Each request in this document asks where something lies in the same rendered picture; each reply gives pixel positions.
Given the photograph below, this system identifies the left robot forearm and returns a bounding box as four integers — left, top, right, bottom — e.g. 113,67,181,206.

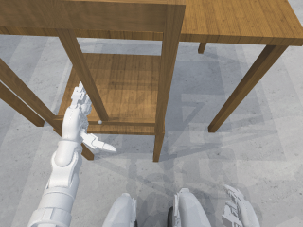
27,140,83,227

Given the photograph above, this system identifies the chair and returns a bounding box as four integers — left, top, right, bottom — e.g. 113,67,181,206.
0,0,187,163

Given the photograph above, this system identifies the left robot shin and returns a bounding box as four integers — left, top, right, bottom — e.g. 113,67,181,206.
121,193,135,227

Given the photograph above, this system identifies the robot right hand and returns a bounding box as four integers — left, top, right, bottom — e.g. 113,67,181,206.
222,184,260,227

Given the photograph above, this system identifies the robot left hand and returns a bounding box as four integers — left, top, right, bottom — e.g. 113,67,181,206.
62,82,117,153

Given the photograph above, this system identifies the left robot thigh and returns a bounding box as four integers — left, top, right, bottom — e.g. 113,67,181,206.
101,196,137,227

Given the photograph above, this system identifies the table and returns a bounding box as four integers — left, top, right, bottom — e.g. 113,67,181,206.
0,0,303,133

